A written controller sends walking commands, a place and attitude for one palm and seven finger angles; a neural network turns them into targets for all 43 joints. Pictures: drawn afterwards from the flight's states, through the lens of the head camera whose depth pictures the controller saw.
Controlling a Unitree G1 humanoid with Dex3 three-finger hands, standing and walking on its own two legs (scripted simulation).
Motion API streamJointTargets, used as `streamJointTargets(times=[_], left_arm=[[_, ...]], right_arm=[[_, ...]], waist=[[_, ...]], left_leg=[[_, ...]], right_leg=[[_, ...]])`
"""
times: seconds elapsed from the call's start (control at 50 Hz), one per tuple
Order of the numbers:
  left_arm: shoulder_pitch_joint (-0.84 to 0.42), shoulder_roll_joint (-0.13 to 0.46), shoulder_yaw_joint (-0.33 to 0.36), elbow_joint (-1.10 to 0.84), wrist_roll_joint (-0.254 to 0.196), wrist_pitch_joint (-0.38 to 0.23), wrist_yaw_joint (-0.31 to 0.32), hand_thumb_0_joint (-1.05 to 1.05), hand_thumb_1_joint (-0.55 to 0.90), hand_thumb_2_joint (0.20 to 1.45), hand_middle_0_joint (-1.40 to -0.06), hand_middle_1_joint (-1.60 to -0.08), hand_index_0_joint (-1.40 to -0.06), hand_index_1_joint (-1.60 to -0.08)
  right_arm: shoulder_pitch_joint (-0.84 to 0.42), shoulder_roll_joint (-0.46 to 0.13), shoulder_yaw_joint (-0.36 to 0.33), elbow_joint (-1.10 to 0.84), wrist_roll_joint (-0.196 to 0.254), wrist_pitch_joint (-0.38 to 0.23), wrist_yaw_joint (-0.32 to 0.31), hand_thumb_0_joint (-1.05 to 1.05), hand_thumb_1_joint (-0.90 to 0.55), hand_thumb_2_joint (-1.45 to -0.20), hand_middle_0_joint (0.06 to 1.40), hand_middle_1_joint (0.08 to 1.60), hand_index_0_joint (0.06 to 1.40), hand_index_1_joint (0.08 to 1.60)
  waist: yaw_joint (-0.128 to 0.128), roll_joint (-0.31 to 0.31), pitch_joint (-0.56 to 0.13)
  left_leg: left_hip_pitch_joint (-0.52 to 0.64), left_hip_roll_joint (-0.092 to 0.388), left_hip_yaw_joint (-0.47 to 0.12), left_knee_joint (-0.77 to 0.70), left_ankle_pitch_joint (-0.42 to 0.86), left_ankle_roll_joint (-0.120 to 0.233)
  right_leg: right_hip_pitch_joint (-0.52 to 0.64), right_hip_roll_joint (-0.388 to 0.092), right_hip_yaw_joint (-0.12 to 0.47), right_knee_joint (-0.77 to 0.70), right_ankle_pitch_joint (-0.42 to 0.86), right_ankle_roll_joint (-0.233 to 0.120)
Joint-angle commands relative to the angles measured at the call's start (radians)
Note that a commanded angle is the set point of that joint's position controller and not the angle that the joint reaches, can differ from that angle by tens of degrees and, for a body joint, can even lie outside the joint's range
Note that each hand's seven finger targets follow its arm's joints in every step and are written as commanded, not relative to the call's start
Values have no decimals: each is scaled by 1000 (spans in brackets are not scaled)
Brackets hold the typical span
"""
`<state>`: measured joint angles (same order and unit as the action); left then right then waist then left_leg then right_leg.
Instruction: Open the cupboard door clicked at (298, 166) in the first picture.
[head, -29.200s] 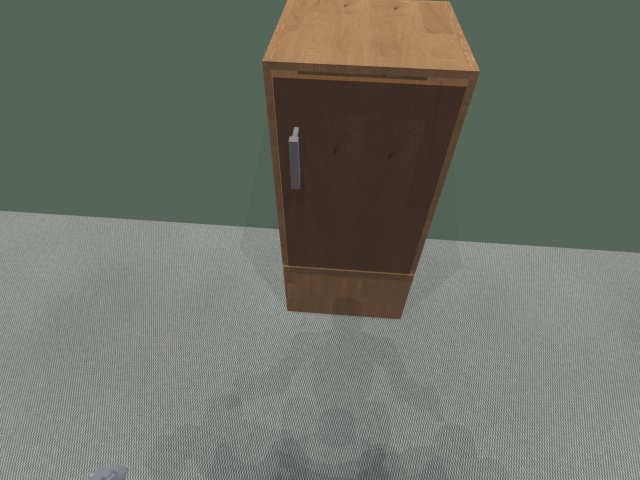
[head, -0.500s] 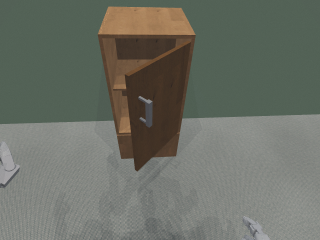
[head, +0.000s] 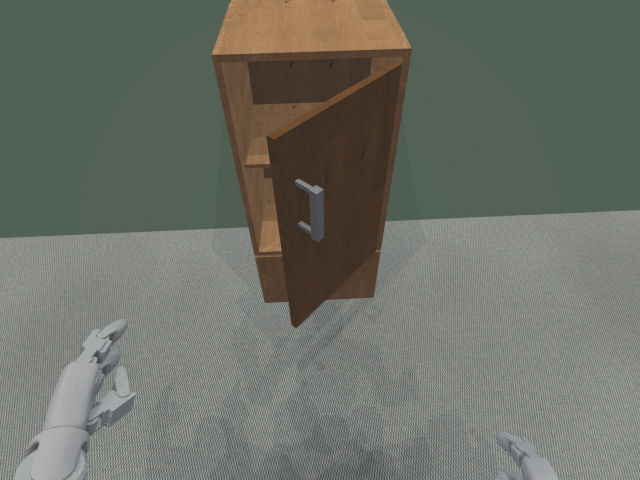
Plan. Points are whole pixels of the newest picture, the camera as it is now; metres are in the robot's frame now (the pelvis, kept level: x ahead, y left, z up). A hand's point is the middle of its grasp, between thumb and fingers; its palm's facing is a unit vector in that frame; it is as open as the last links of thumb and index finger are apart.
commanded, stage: let the arm hang, fingers relaxed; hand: left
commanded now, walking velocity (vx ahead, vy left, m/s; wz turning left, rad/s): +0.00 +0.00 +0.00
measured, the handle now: (309, 210) +0.60 +0.06 -0.04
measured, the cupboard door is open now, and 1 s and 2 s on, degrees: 46 46 46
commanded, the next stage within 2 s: look to check the result in 0.98 s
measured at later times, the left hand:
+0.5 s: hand out of the picture -0.12 +0.18 -0.15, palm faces +0.05 -0.98 -0.22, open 7.3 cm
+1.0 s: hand out of the picture +0.00 +0.14 -0.17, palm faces +0.05 -0.98 -0.18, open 7.3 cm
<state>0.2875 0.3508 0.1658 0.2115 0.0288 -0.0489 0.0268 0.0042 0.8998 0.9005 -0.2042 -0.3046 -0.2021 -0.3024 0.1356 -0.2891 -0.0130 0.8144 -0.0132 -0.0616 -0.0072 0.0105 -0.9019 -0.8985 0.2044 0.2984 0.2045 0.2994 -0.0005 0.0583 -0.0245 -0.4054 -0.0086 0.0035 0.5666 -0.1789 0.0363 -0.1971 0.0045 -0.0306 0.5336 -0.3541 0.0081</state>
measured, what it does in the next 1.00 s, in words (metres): stands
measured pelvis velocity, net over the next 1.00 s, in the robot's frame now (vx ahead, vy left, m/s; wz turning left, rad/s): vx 0.01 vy -0.03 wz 0.01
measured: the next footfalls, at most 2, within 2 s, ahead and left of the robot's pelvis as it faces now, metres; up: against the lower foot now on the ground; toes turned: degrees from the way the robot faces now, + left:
none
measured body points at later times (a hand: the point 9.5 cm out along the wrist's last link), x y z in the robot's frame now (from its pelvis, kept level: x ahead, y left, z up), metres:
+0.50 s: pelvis -0.01 +0.00 +0.01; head +0.02 +0.00 +0.46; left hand -0.12 +0.23 -0.14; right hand -0.02 -0.21 -0.15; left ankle +0.07 +0.09 -0.73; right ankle -0.05 -0.13 -0.73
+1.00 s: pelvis +0.01 -0.03 +0.01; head +0.02 -0.03 +0.46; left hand +0.00 +0.19 -0.15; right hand -0.01 -0.23 -0.16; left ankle +0.07 +0.09 -0.73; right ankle -0.05 -0.13 -0.73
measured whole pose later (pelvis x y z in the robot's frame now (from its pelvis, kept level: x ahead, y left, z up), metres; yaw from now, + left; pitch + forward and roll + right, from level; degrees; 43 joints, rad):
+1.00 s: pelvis +0.01 -0.03 +0.01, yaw +1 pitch -2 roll +0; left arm 0.30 0.12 0.02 1.12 0.01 0.00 0.04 0.01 0.92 0.90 -0.20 -0.30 -0.20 -0.30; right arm 0.29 -0.12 -0.01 1.14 -0.03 0.02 -0.04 0.01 -0.91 -0.90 0.20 0.30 0.20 0.30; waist -0.02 0.00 0.04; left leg -0.28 -0.01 -0.02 0.45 -0.14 0.00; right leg -0.09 0.01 -0.05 0.45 -0.34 -0.02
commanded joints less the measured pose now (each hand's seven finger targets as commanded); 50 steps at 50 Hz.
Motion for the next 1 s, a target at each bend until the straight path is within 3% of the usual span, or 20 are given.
streamJointTargets(times=[0.0,0.06,0.16,0.22,0.26,0.28,0.46,0.58,0.64,0.98], left_arm=[[1,39,-79,309,1,38,-20,0,900,900,-200,-300,-200,-300],[-20,28,-108,505,-9,52,-10,0,900,900,-200,-300,-200,-300],[45,-19,-123,738,-16,54,-7,0,900,900,-200,-300,-200,-300],[87,-46,-130,823,-18,54,-7,0,900,900,-200,-300,-200,-300],[110,-65,-138,862,-19,52,-6,0,900,900,-200,-300,-200,-300],[122,-69,-137,875,-17,50,-4,0,900,900,-200,-300,-200,-300],[187,-113,-149,936,-18,49,10,0,900,900,-200,-300,-200,-300],[185,-121,-146,932,-18,49,16,0,900,900,-200,-300,-200,-300],[170,-128,-142,928,-18,51,16,0,900,900,-200,-300,-200,-300],[115,-136,-132,900,-25,38,22,0,900,900,-200,-300,-200,-300]], right_arm=[[-14,-123,-32,-14,-13,20,6,0,-900,-900,200,300,200,300],[-20,-93,-13,50,-20,50,3,0,-900,-900,200,300,200,300],[33,-42,-6,150,-13,68,-13,0,-900,-900,200,300,200,300],[78,-24,-11,194,-8,73,-21,0,-900,-900,200,300,200,300],[105,-15,-13,220,-6,76,-25,0,-900,-900,200,300,200,300],[120,-14,-18,224,-4,77,-27,0,-900,-900,200,300,200,300],[178,34,-22,283,-4,83,-29,0,-900,-900,200,300,200,300],[195,62,-17,303,-7,85,-25,0,-900,-900,200,300,200,300],[200,76,-14,308,-12,83,-25,0,-900,-900,200,300,200,300],[197,89,-10,308,-10,67,-33,0,-900,-900,200,300,200,300]], waist=[[-1,-197,-14],[1,-4,19],[2,122,20],[-1,101,16],[-6,58,33],[-6,5,39],[-8,-81,111],[-7,-85,143],[-9,-46,160],[-2,-63,119]], left_leg=[[89,94,-142,-70,163,21],[118,91,-153,-154,114,13],[150,84,-152,-226,-56,3],[177,89,-161,-245,-109,6],[186,90,-159,-245,-121,7],[196,94,-161,-243,-113,11],[190,90,-141,-243,-106,14],[176,78,-117,-226,-87,8],[159,73,-121,-234,-98,5],[197,81,-89,-155,141,2]], right_leg=[[-38,-102,83,-85,162,-65],[-21,-87,83,-110,87,-53],[1,-79,77,-166,36,-57],[0,-76,60,-187,32,-59],[-17,-75,58,-198,27,-59],[-25,-75,51,-204,23,-59],[-78,-81,51,-211,-20,-59],[-104,-85,55,-217,-58,-59],[-107,-85,58,-208,-64,-61],[-12,-98,59,-218,140,-59]])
